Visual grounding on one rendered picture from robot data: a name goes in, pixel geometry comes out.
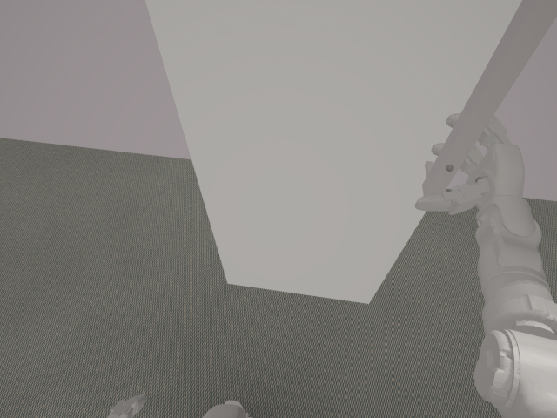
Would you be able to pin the robot right forearm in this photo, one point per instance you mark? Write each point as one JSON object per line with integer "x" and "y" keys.
{"x": 515, "y": 288}

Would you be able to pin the robot left shin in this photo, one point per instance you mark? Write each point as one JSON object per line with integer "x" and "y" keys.
{"x": 234, "y": 403}

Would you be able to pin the left robot hand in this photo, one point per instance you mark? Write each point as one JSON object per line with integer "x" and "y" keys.
{"x": 128, "y": 409}

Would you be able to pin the fridge door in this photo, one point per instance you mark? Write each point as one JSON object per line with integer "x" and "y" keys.
{"x": 309, "y": 123}

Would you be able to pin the right robot hand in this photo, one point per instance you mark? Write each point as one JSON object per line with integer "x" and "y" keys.
{"x": 502, "y": 170}

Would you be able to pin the right robot upper arm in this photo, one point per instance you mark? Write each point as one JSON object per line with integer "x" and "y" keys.
{"x": 517, "y": 373}

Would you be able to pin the handle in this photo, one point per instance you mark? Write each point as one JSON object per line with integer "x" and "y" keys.
{"x": 529, "y": 25}

